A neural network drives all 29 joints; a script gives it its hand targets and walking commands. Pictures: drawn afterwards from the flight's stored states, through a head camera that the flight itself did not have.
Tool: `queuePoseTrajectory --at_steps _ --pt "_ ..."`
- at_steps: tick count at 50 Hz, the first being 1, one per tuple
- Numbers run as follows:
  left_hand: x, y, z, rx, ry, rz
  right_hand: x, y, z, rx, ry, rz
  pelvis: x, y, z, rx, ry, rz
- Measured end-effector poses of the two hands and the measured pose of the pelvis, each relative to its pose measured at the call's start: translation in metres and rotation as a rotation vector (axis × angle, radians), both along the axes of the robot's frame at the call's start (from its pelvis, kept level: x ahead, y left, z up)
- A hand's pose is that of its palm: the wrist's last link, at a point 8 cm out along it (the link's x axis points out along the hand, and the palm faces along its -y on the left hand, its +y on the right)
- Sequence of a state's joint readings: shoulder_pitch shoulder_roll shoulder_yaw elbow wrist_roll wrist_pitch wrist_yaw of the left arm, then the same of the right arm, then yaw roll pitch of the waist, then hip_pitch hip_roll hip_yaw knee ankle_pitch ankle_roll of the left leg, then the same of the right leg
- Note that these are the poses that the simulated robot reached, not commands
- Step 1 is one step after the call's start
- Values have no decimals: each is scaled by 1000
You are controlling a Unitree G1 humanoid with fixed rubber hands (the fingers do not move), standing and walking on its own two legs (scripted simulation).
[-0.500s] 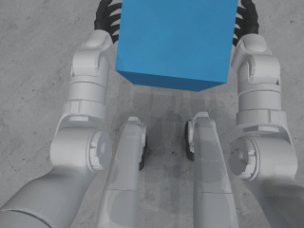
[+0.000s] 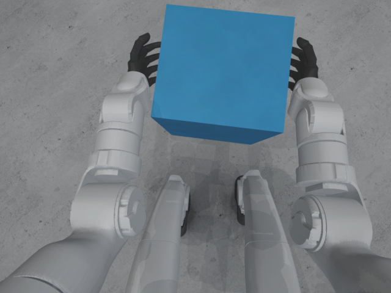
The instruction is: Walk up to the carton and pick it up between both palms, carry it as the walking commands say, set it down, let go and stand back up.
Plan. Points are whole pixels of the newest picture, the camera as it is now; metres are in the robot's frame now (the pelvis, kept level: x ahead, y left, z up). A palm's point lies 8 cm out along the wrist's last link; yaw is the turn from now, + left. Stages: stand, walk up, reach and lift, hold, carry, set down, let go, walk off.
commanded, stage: reach and lift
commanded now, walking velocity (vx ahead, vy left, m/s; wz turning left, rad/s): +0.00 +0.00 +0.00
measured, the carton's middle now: (218, 90) +0.47 -0.02 -0.10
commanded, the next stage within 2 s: none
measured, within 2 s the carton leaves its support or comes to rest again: neither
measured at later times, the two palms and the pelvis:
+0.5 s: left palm (119, 45) +0.46 +0.12 +0.10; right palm (342, 58) +0.44 -0.18 +0.08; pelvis +0.07 +0.00 +0.07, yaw +0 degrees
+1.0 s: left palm (98, 56) +0.42 +0.12 +0.14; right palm (368, 68) +0.40 -0.18 +0.14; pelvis +0.10 +0.00 +0.10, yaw +0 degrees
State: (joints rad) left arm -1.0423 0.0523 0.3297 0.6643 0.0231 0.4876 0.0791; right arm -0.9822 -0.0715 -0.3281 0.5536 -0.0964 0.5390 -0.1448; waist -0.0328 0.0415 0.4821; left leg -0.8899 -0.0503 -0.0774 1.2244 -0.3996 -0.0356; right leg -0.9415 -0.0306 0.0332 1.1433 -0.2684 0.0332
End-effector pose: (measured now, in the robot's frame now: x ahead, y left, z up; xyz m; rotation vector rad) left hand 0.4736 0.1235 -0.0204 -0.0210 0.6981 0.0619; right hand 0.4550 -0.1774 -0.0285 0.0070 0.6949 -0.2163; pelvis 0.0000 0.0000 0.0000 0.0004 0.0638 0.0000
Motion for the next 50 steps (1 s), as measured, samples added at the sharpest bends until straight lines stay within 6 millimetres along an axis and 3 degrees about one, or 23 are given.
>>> queuePoseTrajectory --at_steps 9,21,35,43,50 --pt "-9 0 35 -1 -11 -2 -10 1 35 2 -11 -8 13 1 21 0 13 1" --pt "-11 -4 108 32 -17 -33 -16 -3 104 31 -19 -35 61 2 55 0 101 1" --pt "-27 -10 124 49 47 -66 -35 -9 126 -20 55 -12 110 -1 91 4 17 -3" --pt "-38 -3 150 40 -10 -62 -45 -3 153 -32 -3 -10 110 2 96 -1 -49 -4" --pt "-52 -1 160 31 -7 -58 -59 0 165 -33 -1 -12 101 5 96 -4 -94 -4"
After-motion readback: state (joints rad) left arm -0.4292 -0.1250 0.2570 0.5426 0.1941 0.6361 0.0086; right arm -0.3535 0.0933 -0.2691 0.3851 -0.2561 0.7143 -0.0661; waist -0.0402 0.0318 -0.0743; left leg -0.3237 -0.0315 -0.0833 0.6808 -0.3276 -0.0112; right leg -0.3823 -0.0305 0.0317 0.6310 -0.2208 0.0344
